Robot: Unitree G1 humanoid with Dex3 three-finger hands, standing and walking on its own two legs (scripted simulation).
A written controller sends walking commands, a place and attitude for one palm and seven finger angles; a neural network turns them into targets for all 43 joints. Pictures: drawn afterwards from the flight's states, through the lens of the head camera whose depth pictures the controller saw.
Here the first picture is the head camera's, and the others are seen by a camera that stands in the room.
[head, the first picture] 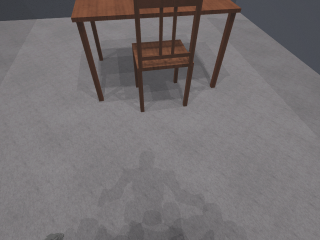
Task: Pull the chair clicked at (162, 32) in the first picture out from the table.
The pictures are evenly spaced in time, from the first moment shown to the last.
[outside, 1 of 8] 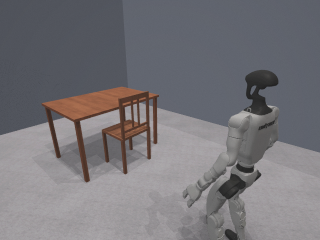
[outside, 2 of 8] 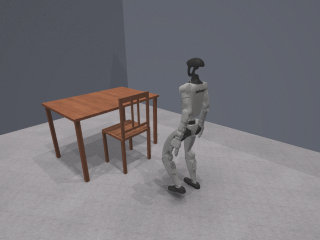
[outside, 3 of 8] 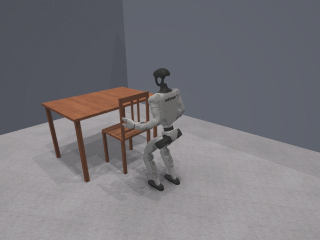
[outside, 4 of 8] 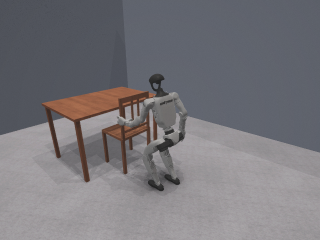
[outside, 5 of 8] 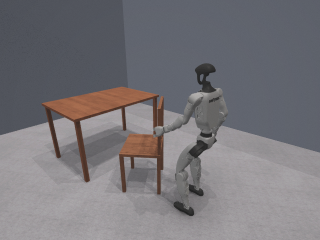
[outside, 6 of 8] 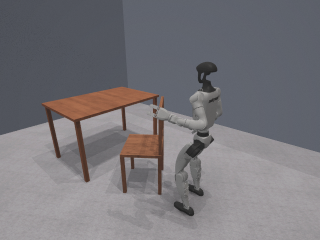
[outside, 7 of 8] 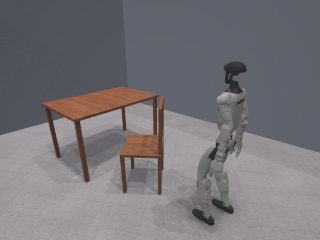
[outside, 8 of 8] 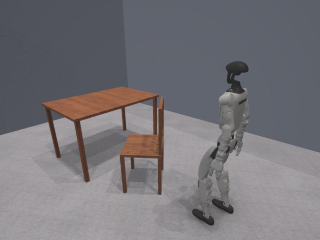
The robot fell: no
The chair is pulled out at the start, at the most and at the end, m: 0.00 0.43 0.43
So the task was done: yes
